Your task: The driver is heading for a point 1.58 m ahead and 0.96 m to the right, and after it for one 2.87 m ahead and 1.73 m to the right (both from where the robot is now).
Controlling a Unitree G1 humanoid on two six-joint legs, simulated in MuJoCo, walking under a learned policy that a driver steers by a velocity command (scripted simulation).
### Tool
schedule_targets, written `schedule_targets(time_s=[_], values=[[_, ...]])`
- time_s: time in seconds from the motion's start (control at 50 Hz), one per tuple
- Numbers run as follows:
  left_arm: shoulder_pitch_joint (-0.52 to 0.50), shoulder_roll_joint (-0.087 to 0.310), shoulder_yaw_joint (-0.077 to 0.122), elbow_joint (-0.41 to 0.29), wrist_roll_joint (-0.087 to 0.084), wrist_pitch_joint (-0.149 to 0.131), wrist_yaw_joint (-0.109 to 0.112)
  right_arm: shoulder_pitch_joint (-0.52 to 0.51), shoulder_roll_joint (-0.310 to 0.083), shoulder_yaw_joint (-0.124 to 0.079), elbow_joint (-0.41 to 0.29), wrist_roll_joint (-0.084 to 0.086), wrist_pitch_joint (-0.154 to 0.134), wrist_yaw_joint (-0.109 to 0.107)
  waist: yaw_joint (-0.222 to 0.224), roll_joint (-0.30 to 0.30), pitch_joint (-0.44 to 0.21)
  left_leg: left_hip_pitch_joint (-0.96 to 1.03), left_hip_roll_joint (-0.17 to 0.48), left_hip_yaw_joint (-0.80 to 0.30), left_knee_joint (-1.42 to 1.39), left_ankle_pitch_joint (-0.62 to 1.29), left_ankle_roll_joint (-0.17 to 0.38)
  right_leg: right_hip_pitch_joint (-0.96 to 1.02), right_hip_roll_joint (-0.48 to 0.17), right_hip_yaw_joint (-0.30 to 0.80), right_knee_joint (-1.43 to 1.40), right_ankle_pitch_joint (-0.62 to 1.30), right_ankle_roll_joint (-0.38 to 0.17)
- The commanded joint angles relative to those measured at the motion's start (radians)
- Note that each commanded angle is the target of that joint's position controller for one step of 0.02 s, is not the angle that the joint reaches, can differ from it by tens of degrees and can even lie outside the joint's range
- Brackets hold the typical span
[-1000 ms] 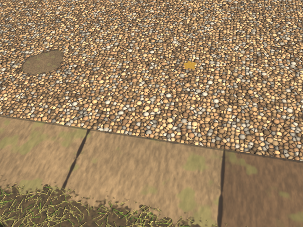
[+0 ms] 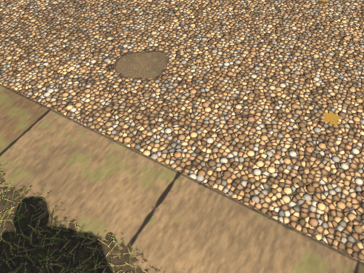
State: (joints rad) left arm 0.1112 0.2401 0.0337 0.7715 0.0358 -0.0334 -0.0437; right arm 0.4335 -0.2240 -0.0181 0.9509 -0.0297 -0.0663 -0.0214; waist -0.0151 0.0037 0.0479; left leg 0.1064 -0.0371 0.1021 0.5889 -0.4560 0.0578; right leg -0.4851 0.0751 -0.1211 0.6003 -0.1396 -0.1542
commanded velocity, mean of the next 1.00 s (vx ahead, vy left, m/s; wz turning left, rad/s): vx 0.49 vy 0.00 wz -0.55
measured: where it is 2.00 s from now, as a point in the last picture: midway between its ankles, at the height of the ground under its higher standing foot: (300, 153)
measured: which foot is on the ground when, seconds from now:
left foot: down 0.00-0.00, up 0.02-0.50, down 0.52-1.00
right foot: down 0.00-0.52, up 0.54-1.00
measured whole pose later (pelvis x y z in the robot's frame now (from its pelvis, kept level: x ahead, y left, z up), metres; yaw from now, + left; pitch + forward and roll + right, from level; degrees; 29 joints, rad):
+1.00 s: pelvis +0.54 -0.10 +0.02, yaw -36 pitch +2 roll +2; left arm 0.04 0.26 0.03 0.65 0.04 0.00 -0.08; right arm 0.42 -0.26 -0.04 0.86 -0.02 -0.08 -0.01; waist -0.07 -0.02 0.05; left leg 0.08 0.02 0.27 0.30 -0.39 -0.02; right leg -0.57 -0.02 -0.08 0.65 -0.12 -0.11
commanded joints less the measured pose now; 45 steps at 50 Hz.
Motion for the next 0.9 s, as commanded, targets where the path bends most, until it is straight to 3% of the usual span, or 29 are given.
schedule_targets(time_s=[0.02, 0.04, 0.06, 0.08, 0.1, 0.14, 0.18, 0.24, 0.3, 0.4, 0.44, 0.48, 0.5, 0.52, 0.54, 0.56, 0.58, 0.6, 0.62, 0.66, 0.72, 0.8, 0.86, 0.9], values=[[0.339, 0.278, 0.090, 0.044, -0.024, -0.003, 0.016, -0.035, -0.135, -0.029, -0.149, 0.009, -0.035, 0.015, 0.109, -0.158, -0.320, -0.723, -0.059, -0.145, 0.928, -0.008, -0.007, 0.772, -0.405, 0.934, -0.283, -0.056, -0.280], [0.263, 0.249, 0.086, 0.039, -0.038, -0.002, 0.016, -0.098, -0.145, -0.027, -0.170, 0.004, -0.043, 0.021, 0.079, -0.074, -0.184, -0.792, 0.021, -0.210, 0.899, 0.086, 0.006, 0.653, -0.381, 0.787, -0.311, -0.102, -0.248], [0.219, 0.191, 0.073, 0.029, -0.035, -0.001, 0.016, -0.125, -0.153, -0.025, -0.180, 0.008, -0.053, 0.025, 0.059, 0.004, -0.089, -0.780, 0.062, -0.185, 0.828, 0.149, 0.005, 0.512, -0.357, 0.677, -0.344, -0.057, -0.217], [0.187, 0.155, 0.063, 0.027, -0.030, -0.004, 0.019, -0.132, -0.143, -0.025, -0.178, 0.003, -0.049, 0.025, 0.022, 0.056, -0.028, -0.741, 0.095, -0.178, 0.748, 0.164, -0.002, 0.399, -0.309, 0.589, -0.366, 0.022, -0.179], [0.173, 0.136, 0.055, 0.030, -0.031, -0.010, 0.024, -0.123, -0.133, -0.022, -0.183, -0.011, -0.032, 0.025, -0.008, 0.051, -0.006, -0.695, 0.113, -0.175, 0.693, 0.160, -0.020, 0.316, -0.264, 0.524, -0.379, 0.098, -0.158], [0.184, 0.143, 0.054, 0.032, -0.035, -0.028, 0.025, -0.103, -0.109, -0.016, -0.189, -0.025, 0.006, 0.032, -0.028, 0.014, -0.022, -0.651, 0.128, -0.154, 0.616, 0.162, -0.052, 0.252, -0.215, 0.440, -0.398, 0.191, -0.148], [0.214, 0.168, 0.060, 0.038, -0.039, -0.037, 0.026, -0.152, -0.102, -0.014, -0.215, -0.026, 0.023, 0.036, -0.021, -0.004, -0.014, -0.680, 0.135, -0.127, 0.528, 0.216, -0.079, 0.231, -0.182, 0.396, -0.415, 0.225, -0.139], [0.281, 0.175, 0.062, 0.046, -0.043, -0.033, 0.030, -0.302, -0.107, -0.014, -0.271, -0.023, 0.027, 0.039, 0.029, -0.035, 0.012, -0.766, 0.134, -0.103, 0.357, 0.352, -0.108, 0.276, -0.151, 0.390, -0.419, 0.259, -0.094], [0.348, 0.181, 0.066, 0.051, -0.044, -0.027, 0.036, -0.399, -0.104, -0.009, -0.303, -0.017, 0.026, 0.044, 0.078, -0.056, -0.012, -0.803, 0.108, -0.103, 0.224, 0.447, -0.115, 0.382, -0.141, 0.402, -0.371, 0.336, -0.051], [0.402, 0.193, 0.068, 0.042, -0.026, -0.019, 0.053, -0.536, -0.110, 0.004, -0.360, -0.007, 0.011, 0.051, 0.122, -0.077, -0.011, -0.808, 0.056, -0.104, 0.057, 0.432, -0.093, 0.517, -0.171, 0.474, -0.291, 0.451, -0.059], [0.363, 0.209, 0.072, 0.026, -0.022, -0.020, 0.061, -0.501, -0.132, 0.000, -0.360, -0.002, 0.002, 0.048, 0.088, -0.088, -0.019, -0.700, 0.039, -0.125, -0.025, 0.400, -0.069, 0.516, -0.190, 0.505, -0.255, 0.480, -0.038], [0.292, 0.231, 0.075, 0.004, -0.020, -0.026, 0.057, -0.324, -0.181, -0.019, -0.308, 0.003, -0.007, 0.032, 0.004, -0.091, -0.089, -0.424, -0.010, -0.115, -0.080, 0.316, -0.034, 0.453, -0.162, 0.496, -0.113, 0.641, 0.006], [0.273, 0.230, 0.073, 0.003, -0.029, -0.034, 0.045, -0.184, -0.210, -0.032, -0.277, 0.001, -0.019, 0.019, -0.074, -0.049, -0.166, -0.219, 0.025, -0.134, -0.139, 0.348, -0.005, 0.390, -0.109, 0.452, 0.071, 0.614, 0.029], [0.287, 0.156, 0.052, -0.025, -0.041, -0.044, 0.036, -0.024, -0.276, -0.049, -0.271, -0.024, -0.026, -0.002, -0.123, 0.050, -0.316, 0.022, 0.247, -0.351, -0.160, 0.124, 0.042, 0.260, -0.056, 0.390, 0.339, 0.319, 0.045], [0.424, 0.068, 0.035, -0.052, -0.069, -0.037, 0.037, -0.042, -0.355, -0.070, -0.279, -0.038, -0.013, -0.005, -0.032, 0.298, -0.424, 0.243, 0.512, -0.825, -0.247, 0.091, 0.169, -0.054, 0.100, 0.268, 0.612, -0.431, 0.081], [0.393, 0.166, 0.042, -0.024, -0.027, -0.020, 0.048, -0.091, -0.274, -0.066, -0.283, -0.018, 0.001, 0.003, -0.024, 0.147, -0.335, 0.141, 0.479, -0.887, -0.276, -0.036, 0.173, -0.159, 0.002, 0.255, 0.701, -0.370, 0.070], [0.306, 0.179, 0.048, -0.027, -0.016, -0.014, 0.040, -0.151, -0.185, -0.044, -0.289, -0.009, 0.001, 0.006, -0.023, 0.045, -0.188, -0.011, 0.425, -0.704, -0.298, -0.002, 0.146, -0.157, -0.037, 0.241, 0.685, -0.263, 0.075], [0.263, 0.162, 0.045, -0.036, -0.015, -0.012, 0.031, -0.183, -0.144, -0.034, -0.282, -0.011, -0.001, 0.010, -0.009, 0.013, -0.114, -0.113, 0.372, -0.560, -0.324, 0.124, 0.122, -0.138, -0.067, 0.229, 0.642, -0.206, 0.082], [0.247, 0.151, 0.045, -0.039, -0.009, -0.003, 0.020, -0.179, -0.135, -0.030, -0.269, -0.011, -0.006, 0.010, 0.001, 0.054, -0.079, -0.172, 0.331, -0.454, -0.343, 0.227, 0.100, -0.120, -0.091, 0.221, 0.611, -0.191, 0.088], [0.255, 0.133, 0.042, -0.042, -0.002, 0.020, 0.003, -0.152, -0.136, -0.032, -0.241, 0.002, -0.022, 0.013, 0.022, 0.104, -0.055, -0.237, 0.293, -0.327, -0.373, 0.373, 0.084, -0.085, -0.108, 0.205, 0.587, -0.175, 0.100], [0.190, 0.113, 0.037, -0.074, 0.000, 0.035, -0.012, -0.123, -0.145, -0.039, -0.219, 0.016, -0.044, 0.024, 0.028, 0.100, -0.043, -0.228, 0.301, -0.224, -0.408, 0.497, 0.100, -0.155, -0.123, 0.194, 0.567, -0.119, 0.107], [0.054, 0.096, 0.026, -0.127, -0.002, 0.034, -0.023, -0.087, -0.149, -0.044, -0.190, 0.013, -0.042, 0.027, 0.010, 0.085, -0.006, -0.205, 0.278, -0.087, -0.430, 0.576, 0.096, -0.237, -0.135, 0.162, 0.438, 0.021, 0.121], [-0.053, 0.070, 0.011, -0.163, -0.006, 0.024, -0.039, -0.080, -0.162, -0.047, -0.177, 0.015, -0.040, 0.026, -0.011, 0.086, 0.017, -0.222, 0.246, 0.012, -0.432, 0.583, 0.070, -0.158, -0.129, 0.104, 0.206, 0.145, 0.109], [-0.112, 0.068, 0.006, -0.184, -0.004, 0.022, -0.048, -0.050, -0.184, -0.054, -0.161, 0.015, -0.037, 0.021, -0.031, 0.088, 0.029, -0.198, 0.259, 0.042, -0.433, 0.597, 0.062, -0.105, -0.118, 0.052, 0.110, 0.131, 0.094]])
Next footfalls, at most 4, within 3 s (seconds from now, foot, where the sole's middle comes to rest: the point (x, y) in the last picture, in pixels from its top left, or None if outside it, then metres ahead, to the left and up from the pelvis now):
0.52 left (174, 257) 0.50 0.05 -0.75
1.04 right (256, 222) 0.63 -0.26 -0.75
1.60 left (270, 152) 0.98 -0.38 -0.78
2.10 right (340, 139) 1.05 -0.71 -0.78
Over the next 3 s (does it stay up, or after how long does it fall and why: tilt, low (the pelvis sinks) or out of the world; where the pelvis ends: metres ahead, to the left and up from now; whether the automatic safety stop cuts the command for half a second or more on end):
stays up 1.34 -0.84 0.00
